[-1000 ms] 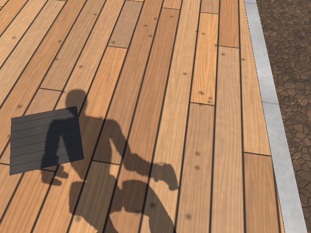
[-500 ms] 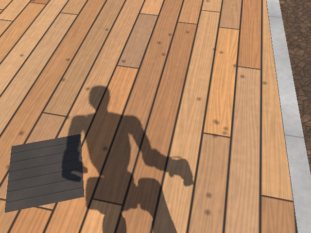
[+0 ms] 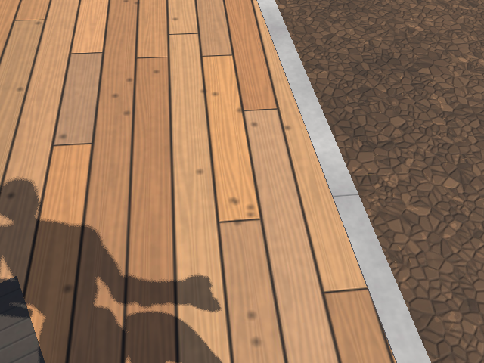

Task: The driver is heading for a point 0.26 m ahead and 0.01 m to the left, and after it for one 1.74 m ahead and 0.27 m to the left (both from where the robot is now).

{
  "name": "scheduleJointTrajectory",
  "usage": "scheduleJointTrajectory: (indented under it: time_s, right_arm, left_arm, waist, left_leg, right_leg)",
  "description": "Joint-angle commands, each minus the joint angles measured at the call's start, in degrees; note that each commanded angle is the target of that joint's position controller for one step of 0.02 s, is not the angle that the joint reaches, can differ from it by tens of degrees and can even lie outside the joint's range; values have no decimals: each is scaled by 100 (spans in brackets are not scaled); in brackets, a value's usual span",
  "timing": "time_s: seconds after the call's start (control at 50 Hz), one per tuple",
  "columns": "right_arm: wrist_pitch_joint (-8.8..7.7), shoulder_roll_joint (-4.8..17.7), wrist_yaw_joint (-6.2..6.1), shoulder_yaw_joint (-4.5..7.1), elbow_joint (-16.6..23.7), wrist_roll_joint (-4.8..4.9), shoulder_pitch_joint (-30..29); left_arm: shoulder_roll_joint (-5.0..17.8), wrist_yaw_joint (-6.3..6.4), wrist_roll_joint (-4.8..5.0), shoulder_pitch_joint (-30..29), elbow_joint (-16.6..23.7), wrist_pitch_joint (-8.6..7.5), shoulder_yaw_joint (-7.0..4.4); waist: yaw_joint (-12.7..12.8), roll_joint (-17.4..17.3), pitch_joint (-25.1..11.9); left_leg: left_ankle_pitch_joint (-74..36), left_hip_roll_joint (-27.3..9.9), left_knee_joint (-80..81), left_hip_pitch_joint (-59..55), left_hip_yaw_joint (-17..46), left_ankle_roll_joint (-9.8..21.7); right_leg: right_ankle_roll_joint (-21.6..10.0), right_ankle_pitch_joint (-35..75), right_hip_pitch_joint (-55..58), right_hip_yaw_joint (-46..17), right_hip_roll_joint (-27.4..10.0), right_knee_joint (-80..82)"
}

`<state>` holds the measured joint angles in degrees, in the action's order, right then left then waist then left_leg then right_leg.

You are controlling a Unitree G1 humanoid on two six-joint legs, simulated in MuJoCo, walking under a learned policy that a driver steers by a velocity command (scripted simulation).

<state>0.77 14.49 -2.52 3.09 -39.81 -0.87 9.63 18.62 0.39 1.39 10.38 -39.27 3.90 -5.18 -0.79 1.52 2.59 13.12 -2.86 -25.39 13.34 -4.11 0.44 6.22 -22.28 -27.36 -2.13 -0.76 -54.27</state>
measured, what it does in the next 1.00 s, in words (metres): walks ahead: right foot, then left foot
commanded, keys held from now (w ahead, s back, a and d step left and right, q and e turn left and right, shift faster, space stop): e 0.14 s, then q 0.06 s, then w+q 0.80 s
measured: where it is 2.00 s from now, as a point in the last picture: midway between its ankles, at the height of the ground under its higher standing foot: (172, 252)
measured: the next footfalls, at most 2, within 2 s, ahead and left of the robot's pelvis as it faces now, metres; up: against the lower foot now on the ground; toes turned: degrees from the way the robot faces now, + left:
right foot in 0.14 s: +0.03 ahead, -0.14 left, +0.00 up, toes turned -7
left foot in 0.74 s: +0.27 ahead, +0.14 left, +0.00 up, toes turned +10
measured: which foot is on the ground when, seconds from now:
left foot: down 0.00-0.14, up 0.16-0.72, down 0.74-1.00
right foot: up 0.00-0.12, down 0.14-0.76, up 0.78-1.00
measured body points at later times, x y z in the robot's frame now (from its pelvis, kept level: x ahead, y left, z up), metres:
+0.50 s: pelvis +0.05 -0.05 +0.01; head +0.05 -0.05 +0.46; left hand +0.15 +0.22 -0.10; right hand +0.14 -0.34 -0.11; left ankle +0.14 +0.12 -0.68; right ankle -0.01 -0.14 -0.74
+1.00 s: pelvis +0.27 +0.07 +0.01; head +0.30 +0.10 +0.45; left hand +0.37 +0.38 -0.10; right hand +0.41 -0.18 -0.09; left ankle +0.23 +0.13 -0.74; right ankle +0.42 -0.09 -0.67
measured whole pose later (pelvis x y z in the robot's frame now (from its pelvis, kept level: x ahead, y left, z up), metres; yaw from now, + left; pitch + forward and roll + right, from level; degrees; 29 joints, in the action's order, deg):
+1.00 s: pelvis +0.27 +0.07 +0.01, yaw +15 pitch +2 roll -1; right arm -3.1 15.3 0.3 2.7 -40.3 0.5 19.6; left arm 18.0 -0.3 -0.8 7.4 -42.0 -5.3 -3.7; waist -2.0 2.0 1.6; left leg 11.3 4.8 -19.0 9.4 3.7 5.2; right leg 2.5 -6.7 -38.3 -3.6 -5.8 -53.0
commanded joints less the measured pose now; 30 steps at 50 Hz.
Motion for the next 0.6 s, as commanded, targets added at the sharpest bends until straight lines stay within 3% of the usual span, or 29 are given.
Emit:
scheduleJointTrajectory:
  time_s: [0.02, 0.08, 0.12, 0.14, 0.16, 0.18, 0.2, 0.22, 0.24, 0.26, 0.3, 0.34, 0.42, 0.52, 0.6]
  right_arm:
    - [-16, 1272, 24, 389, 297, 47, 12]
    - [-35, 1325, 89, 426, 245, 172, -44]
    - [-64, 1193, 100, 405, 144, 278, -10]
    - [-95, 960, 125, 350, 52, 170, 280]
    - [-117, 479, 175, 144, 328, -194, 238]
    - [-121, 817, 123, 237, 385, -56, -246]
    - [-72, 990, 103, 291, 314, 122, -324]
    - [-49, 973, 107, 298, 183, 146, -158]
    - [-36, 958, 118, 300, 35, 110, -66]
    - [-27, 969, 151, 305, -15, 111, -29]
    - [-71, 999, 206, 312, -36, 215, -50]
    - [-157, 960, 209, 303, -36, 237, -161]
    - [-254, 765, 227, 257, -99, 221, -80]
    - [-263, 618, 300, 191, -21, 208, -187]
    - [-287, 487, 415, 93, 220, 218, -554]
  left_arm:
    - [330, -79, -9, -366, 642, -78, -25]
    - [395, -146, -5, -226, 673, -24, -75]
    - [447, -151, -26, 190, 538, -17, -145]
    - [800, -86, -22, 434, 508, -28, -265]
    - [1441, 17, -89, 415, 671, -57, -354]
    - [1098, -41, -294, 536, 704, -190, -236]
    - [824, -64, -330, 320, 633, -299, -127]
    - [599, -43, -219, 150, 505, -355, -77]
    - [434, -23, -110, 175, 385, -372, -17]
    - [432, -3, -73, 193, 290, -390, 13]
    - [489, 41, -161, 219, 211, -465, 22]
    - [495, 81, -228, 281, 126, -593, 16]
    - [548, 92, -204, 380, -80, -770, -34]
    - [619, 54, -153, 448, -307, -826, -101]
    - [702, 13, -97, 630, -492, -807, -166]
  waist:
    - [-191, -1226, -649]
    - [-82, -1253, -641]
    - [166, -1024, -706]
    - [163, -204, -856]
    - [-28, 1749, -936]
    - [503, 1136, -1325]
    - [395, 719, -1064]
    - [258, 580, -975]
    - [269, 550, -896]
    - [275, 684, -687]
    - [281, 792, -351]
    - [312, 598, -140]
    - [317, 447, -41]
    - [369, 322, 190]
    - [511, 259, 347]
  left_leg:
    - [-2519, -1417, 524, -898, 807, 1215]
    - [-2509, -1519, 255, -881, 693, 1085]
    - [-2018, -1317, -369, -474, 320, 634]
    - [-979, -962, -1324, 373, -170, 130]
    - [2448, -145, -3064, 2200, -460, -476]
    - [2757, 32, -3982, 2364, 412, -530]
    - [2365, -122, -4224, 2289, 582, -477]
    - [1867, -198, -4014, 2369, 588, -419]
    - [1439, -262, -3849, 2467, 536, -417]
    - [944, -257, -3821, 2442, 483, -415]
    - [367, -222, -3689, 2594, 507, -352]
    - [11, -222, -3289, 2863, 689, -285]
    - [-365, -179, -2598, 2994, 944, -266]
    - [-631, -298, -2065, 2967, 807, -287]
    - [-603, -363, -1532, 2770, 507, -91]
  right_leg:
    - [-83, -55, 56, 386, -44, 753]
    - [-344, 248, 528, 565, 21, 1686]
    - [-702, 1340, 1481, 624, 206, 2972]
    - [-984, 2705, 2490, -156, -215, 3284]
    - [-1888, 5298, 3404, -2261, -1864, 3062]
    - [-2730, 5076, 2865, -2415, -2325, 3217]
    - [-2533, 4514, 2564, -1775, -1955, 3294]
    - [-2169, 3066, 2563, -1407, -1545, 3458]
    - [-1939, 1667, 2601, -1305, -1360, 3675]
    - [-1884, 712, 2409, -1260, -1254, 3969]
    - [-1856, -336, 2302, -1354, -1290, 4455]
    - [-1809, -259, 2500, -1264, -1393, 4663]
    - [-1764, 185, 2772, -811, -1546, 4851]
    - [-1764, 609, 2716, -194, -1674, 4999]
    - [-1659, 1017, 2775, 385, -1692, 4884]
